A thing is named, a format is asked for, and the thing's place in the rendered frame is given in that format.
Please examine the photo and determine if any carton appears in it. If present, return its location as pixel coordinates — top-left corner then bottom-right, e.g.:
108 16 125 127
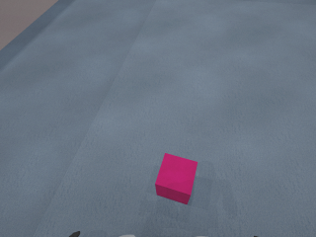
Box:
155 153 198 204

